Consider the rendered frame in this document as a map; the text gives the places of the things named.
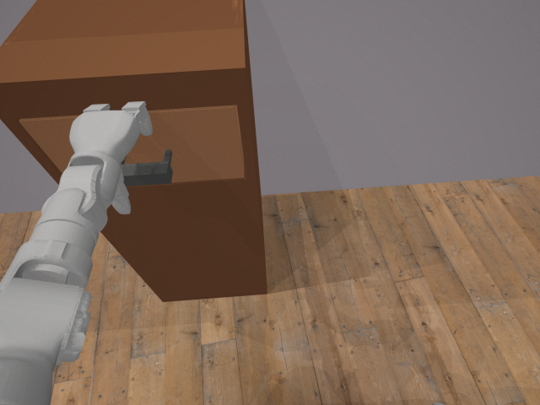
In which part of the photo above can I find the robot left forearm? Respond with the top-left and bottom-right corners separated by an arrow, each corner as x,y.
0,150 -> 121,298

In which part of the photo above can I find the robot left hand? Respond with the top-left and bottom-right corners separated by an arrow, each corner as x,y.
69,101 -> 153,214

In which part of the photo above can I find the left robot upper arm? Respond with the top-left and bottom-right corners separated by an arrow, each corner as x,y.
0,278 -> 92,405

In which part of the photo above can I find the drawer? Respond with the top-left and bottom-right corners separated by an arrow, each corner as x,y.
19,105 -> 244,183

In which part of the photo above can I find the handle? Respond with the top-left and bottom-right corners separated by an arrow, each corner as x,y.
120,149 -> 173,186

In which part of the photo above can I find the cabinet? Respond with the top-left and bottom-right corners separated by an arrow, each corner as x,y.
0,0 -> 267,302

